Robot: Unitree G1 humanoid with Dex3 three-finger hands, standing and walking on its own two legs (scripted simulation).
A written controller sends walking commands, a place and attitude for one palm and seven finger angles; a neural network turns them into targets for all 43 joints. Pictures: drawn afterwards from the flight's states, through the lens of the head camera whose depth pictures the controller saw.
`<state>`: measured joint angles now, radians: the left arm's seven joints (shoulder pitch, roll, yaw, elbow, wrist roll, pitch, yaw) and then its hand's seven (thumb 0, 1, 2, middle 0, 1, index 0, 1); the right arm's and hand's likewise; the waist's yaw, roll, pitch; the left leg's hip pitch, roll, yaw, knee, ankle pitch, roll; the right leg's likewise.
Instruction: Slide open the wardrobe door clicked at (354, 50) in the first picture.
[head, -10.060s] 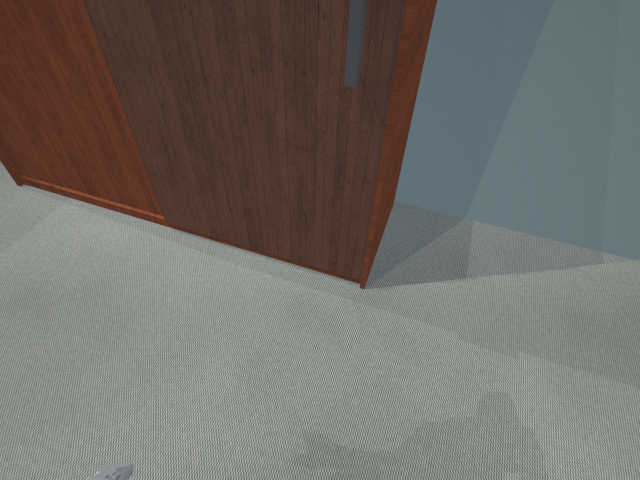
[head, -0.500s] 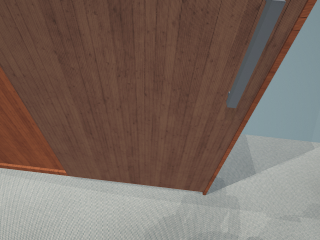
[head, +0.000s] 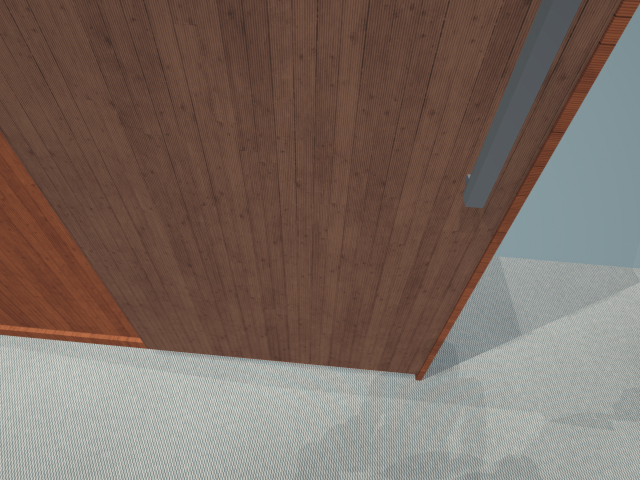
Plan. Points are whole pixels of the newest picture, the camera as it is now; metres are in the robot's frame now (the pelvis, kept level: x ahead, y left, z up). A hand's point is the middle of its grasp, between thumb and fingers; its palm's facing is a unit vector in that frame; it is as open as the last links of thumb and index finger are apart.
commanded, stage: look again from close up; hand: right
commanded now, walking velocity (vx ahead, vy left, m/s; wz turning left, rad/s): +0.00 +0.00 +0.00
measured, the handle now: (506, 107) +0.54 -0.22 +0.21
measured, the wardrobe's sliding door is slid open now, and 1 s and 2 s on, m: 0.00 0.00 0.00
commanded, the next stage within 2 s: shuffle to correct the standing spot in 0.20 s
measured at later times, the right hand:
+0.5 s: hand out of the picture +0.01 -0.17 -0.18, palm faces +0.07 +0.98 -0.18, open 7.4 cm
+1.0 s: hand out of the picture +0.10 -0.21 -0.19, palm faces +0.08 +0.97 -0.22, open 7.3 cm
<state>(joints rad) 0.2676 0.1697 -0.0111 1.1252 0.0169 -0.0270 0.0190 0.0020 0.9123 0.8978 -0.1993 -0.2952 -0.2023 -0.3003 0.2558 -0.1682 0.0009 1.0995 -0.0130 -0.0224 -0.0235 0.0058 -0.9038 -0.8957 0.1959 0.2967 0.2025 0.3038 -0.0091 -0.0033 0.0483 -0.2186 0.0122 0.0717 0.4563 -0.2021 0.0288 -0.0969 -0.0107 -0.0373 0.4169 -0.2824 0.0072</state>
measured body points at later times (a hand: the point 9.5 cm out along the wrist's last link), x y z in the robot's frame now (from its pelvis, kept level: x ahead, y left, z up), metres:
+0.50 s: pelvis +0.01 +0.00 +0.00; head +0.01 -0.01 +0.45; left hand -0.01 +0.22 -0.16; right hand +0.00 -0.23 -0.16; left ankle +0.03 +0.10 -0.74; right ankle -0.03 -0.12 -0.74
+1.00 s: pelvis +0.07 -0.03 -0.01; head +0.10 -0.03 +0.44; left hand +0.05 +0.17 -0.17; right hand +0.10 -0.26 -0.17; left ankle +0.08 +0.06 -0.74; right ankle +0.06 -0.15 -0.74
